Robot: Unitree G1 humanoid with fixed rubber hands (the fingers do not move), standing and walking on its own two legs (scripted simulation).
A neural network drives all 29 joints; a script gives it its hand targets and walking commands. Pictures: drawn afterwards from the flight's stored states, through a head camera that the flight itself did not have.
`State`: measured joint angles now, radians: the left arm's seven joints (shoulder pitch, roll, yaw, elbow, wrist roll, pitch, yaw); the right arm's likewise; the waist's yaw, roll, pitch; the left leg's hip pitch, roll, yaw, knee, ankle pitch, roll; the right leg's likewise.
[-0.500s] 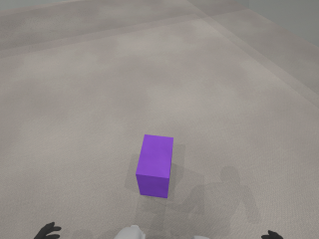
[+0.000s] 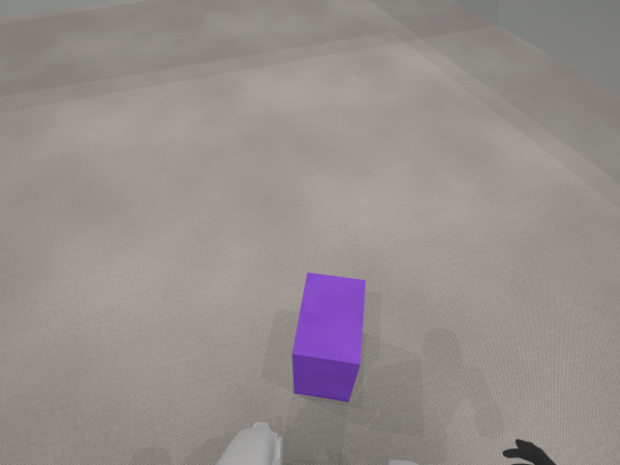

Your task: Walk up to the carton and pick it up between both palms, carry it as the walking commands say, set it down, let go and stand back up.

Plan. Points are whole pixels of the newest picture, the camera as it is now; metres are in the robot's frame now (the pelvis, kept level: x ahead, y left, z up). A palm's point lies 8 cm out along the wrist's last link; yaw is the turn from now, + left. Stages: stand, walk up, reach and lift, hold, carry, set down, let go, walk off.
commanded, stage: walk up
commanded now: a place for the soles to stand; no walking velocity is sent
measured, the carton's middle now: (328, 338) +0.54 -0.06 -0.56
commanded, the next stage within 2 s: none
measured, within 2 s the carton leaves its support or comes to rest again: neither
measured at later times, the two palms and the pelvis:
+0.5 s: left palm out of the picture +0.07 +0.33 -0.08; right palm out of the picture +0.09 -0.30 -0.09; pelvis +0.01 +0.01 +0.00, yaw -3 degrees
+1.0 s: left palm out of the picture +0.10 +0.32 -0.08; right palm out of the picture +0.10 -0.30 -0.09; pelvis +0.01 +0.01 +0.00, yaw -4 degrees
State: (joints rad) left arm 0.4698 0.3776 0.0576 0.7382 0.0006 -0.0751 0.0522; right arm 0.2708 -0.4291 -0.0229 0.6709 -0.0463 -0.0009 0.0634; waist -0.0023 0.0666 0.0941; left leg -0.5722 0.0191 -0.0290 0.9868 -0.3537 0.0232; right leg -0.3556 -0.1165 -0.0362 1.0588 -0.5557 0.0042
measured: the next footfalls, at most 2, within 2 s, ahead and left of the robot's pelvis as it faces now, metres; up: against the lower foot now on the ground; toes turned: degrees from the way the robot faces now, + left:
right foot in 0.38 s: +0.05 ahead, -0.15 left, +0.00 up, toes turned -7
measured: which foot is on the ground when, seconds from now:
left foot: down 0.00-1.00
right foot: up 0.00-0.36, down 0.38-1.00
